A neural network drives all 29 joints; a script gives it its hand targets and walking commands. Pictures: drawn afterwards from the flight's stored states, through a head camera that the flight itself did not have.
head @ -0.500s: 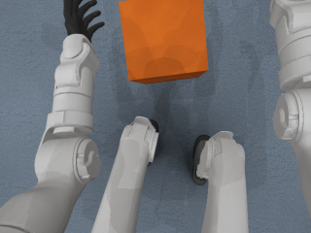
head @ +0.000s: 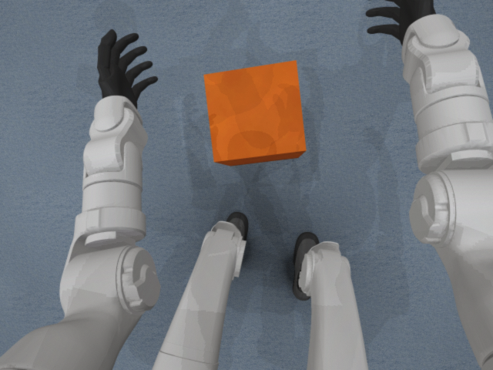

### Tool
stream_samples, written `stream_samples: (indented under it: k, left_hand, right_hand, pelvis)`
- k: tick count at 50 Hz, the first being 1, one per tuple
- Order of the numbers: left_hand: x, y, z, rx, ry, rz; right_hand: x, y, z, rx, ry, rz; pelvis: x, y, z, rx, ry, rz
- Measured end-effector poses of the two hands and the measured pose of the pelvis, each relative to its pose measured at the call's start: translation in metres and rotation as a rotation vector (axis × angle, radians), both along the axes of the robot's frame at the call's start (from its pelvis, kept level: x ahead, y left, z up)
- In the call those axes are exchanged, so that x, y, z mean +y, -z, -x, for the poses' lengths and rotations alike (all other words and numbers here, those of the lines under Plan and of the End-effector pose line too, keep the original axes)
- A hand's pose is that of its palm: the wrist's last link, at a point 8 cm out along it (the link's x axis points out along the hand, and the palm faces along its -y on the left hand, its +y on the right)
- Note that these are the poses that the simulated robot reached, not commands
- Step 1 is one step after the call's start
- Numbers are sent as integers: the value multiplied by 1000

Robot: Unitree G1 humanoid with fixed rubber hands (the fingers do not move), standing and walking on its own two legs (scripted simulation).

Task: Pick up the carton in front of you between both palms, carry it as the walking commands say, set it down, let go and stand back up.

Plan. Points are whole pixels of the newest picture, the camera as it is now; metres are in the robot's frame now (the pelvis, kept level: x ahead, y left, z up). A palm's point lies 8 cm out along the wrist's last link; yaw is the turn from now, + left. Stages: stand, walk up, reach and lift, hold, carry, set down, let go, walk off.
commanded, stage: let go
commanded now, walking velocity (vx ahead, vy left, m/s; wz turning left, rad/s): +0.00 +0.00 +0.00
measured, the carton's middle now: (257, 122) +0.50 +0.10 -0.49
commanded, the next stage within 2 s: stand in 1.46 s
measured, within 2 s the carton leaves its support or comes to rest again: neither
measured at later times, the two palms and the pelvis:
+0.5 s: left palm (46, 160) +0.35 +0.26 +0.03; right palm (483, 153) +0.41 -0.16 +0.01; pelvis +0.06 +0.03 +0.11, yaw -3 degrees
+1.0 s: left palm out of the picture +0.27 +0.24 +0.10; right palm out of the picture +0.29 -0.22 +0.09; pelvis +0.11 +0.01 +0.16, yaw +0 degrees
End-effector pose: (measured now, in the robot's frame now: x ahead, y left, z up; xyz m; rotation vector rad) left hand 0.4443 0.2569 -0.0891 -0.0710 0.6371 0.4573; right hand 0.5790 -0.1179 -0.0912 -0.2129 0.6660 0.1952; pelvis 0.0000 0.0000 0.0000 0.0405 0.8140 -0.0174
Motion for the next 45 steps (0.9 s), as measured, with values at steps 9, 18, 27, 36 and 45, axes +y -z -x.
stream_samples:
  k: [9, 18, 27, 36, 45]
  left_hand:
    - [-11, -35, 16, 36, 128, -29]
    - [-10, -80, 63, 139, 358, -58]
    - [6, -127, 110, 172, 429, -59]
    - [5, -166, 162, 180, 401, -54]
    - [-8, -183, 181, 186, 391, -49]
  right_hand:
    - [-15, -32, 33, 2, 77, 27]
    - [-39, -67, 122, 20, 262, 64]
    - [-46, -110, 176, 26, 288, 64]
    - [-57, -140, 214, 40, 259, 61]
    - [-82, -166, 259, 61, 253, 65]
  pelvis:
    - [5, -41, -14, -37, 10, 17]
    - [17, -87, -36, -189, 28, 41]
    - [28, -120, -64, -366, 17, 53]
    - [29, -143, -92, -524, -5, 49]
    - [16, -159, -107, -676, -19, 34]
